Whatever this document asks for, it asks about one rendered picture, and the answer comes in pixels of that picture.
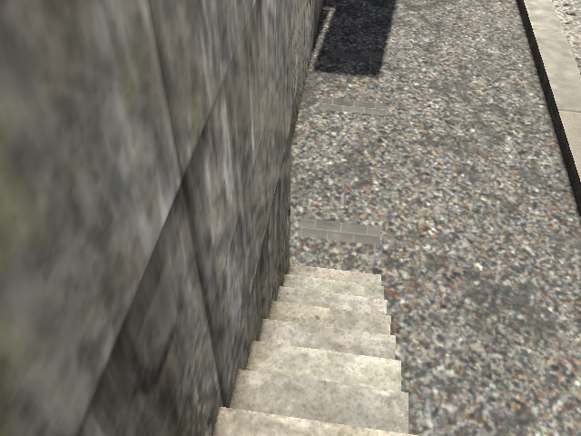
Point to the stairs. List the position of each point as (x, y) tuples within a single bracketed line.
[(324, 364)]

